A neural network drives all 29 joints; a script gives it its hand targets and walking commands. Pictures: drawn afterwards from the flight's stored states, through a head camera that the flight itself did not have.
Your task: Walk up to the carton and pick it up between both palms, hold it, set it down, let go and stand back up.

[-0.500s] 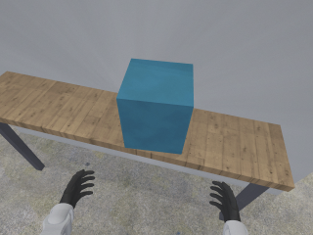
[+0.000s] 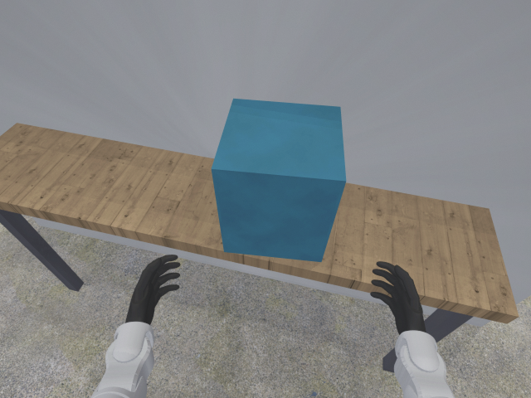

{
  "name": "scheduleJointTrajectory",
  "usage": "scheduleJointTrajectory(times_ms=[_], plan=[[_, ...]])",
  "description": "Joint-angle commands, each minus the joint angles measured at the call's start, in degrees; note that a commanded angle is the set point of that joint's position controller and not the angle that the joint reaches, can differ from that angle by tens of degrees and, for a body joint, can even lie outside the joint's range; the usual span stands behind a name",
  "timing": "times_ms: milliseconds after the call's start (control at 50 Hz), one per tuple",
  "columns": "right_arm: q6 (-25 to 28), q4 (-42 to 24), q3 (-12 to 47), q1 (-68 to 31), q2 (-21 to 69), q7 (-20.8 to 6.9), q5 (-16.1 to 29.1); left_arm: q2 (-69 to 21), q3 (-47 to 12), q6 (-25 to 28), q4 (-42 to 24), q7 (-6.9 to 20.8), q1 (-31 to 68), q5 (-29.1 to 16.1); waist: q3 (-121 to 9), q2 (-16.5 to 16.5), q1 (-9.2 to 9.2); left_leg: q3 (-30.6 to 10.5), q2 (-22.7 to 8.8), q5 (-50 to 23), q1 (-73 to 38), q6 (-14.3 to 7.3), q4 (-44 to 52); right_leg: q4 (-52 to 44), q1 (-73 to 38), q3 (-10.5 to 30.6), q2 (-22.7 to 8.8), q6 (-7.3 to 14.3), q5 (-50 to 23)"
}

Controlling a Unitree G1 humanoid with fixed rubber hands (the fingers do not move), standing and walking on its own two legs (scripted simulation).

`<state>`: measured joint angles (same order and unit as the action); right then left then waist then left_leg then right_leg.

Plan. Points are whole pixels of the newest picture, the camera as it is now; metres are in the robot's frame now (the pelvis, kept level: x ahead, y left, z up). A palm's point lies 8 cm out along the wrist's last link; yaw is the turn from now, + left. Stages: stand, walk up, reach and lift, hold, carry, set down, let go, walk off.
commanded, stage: reach and lift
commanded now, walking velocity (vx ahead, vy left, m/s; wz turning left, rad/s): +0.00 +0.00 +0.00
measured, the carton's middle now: (279, 183) +0.51 +0.02 -0.01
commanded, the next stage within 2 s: none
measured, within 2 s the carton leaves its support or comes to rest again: neither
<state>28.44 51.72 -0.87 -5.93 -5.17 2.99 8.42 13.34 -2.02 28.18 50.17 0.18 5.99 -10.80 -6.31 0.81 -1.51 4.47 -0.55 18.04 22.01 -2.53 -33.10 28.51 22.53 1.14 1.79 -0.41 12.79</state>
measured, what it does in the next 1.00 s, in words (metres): stands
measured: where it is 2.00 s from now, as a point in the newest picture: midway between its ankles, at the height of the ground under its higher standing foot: outside the picture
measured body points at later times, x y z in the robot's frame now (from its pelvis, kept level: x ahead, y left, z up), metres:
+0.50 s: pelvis +0.00 -0.01 +0.01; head +0.02 +0.00 +0.46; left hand +0.34 +0.22 +0.03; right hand +0.34 -0.18 +0.03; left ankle -0.02 +0.08 -0.73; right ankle +0.01 -0.13 -0.73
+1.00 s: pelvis -0.01 -0.02 +0.01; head +0.01 +0.00 +0.46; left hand +0.40 +0.22 +0.09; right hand +0.40 -0.18 +0.09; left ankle -0.02 +0.08 -0.73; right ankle +0.01 -0.13 -0.73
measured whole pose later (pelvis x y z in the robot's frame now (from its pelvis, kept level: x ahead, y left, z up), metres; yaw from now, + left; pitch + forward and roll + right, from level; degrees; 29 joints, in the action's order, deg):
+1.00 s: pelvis -0.01 -0.02 +0.01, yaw +2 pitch +10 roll -1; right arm 5.5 51.8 -0.5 -35.4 -7.9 10.0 12.7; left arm 16.8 2.2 9.5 59.6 2.1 38.7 -11.6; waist -9.3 0.9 1.0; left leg 1.6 0.0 11.2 21.9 -1.4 -23.2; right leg 18.4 21.4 -0.8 1.8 0.8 6.9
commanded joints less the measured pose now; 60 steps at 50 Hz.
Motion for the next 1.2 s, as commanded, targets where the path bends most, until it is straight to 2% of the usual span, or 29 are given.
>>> scheduleJointTrajectory(times_ms=[0,160,320,680,860,920,1180], plan=[[3.74,-7.52,-1.19,-13.25,-5.20,-0.20,0.14,5.93,1.87,4.19,-6.69,-0.35,13.15,-0.40,-13.80,-4.31,-0.14,-3.30,-0.74,-19.10,-6.23,6.35,5.06,-1.71,-4.42,0.47,1.61,2.10,-9.79],[1.97,-7.82,-0.60,-18.93,-5.48,1.01,0.49,6.58,3.35,2.71,-5.57,0.20,19.42,-0.62,-18.61,-3.20,0.29,-2.89,-0.26,-22.93,-7.84,6.12,5.42,-2.97,-5.61,0.59,1.35,1.43,-13.55],[-3.13,-10.33,0.43,-23.62,-5.11,3.09,1.28,7.40,4.90,-1.93,-6.61,1.46,24.88,0.01,-19.93,-3.73,0.53,-2.70,-0.06,-26.53,-11.01,5.86,7.52,-6.41,-9.29,0.49,0.84,1.16,-16.73],[-14.16,-11.71,0.16,-38.77,-6.11,6.87,2.64,10.36,6.68,-10.71,-2.46,2.87,42.49,-0.28,-22.72,-3.23,1.78,-2.25,0.42,-25.01,-10.26,4.18,10.35,-9.34,-15.13,-0.21,-0.58,0.57,-19.01],[-18.60,-10.69,-0.46,-47.19,-8.00,7.24,3.65,11.41,5.95,-14.33,-0.60,2.35,51.45,-0.94,-25.85,-3.25,2.38,-2.54,0.46,-25.33,-9.86,4.17,10.43,-9.10,-15.08,-0.98,-0.66,0.48,-19.79],[-19.87,-10.28,-1.02,-50.10,-8.82,7.13,4.06,11.79,5.71,-15.52,-0.84,1.89,54.76,-0.92,-27.77,-4.15,2.41,-2.73,0.39,-26.26,-10.48,4.25,10.36,-9.05,-14.53,-1.17,-0.57,0.63,-20.11],[-24.96,-4.50,-1.74,-63.70,-12.25,6.33,4.87,13.87,3.78,-21.06,4.96,0.60,68.04,-2.31,-33.13,-3.87,3.11,-3.57,0.26,-27.73,-10.09,4.08,9.83,-8.63,-12.53,-2.19,-0.55,0.19,-20.60]])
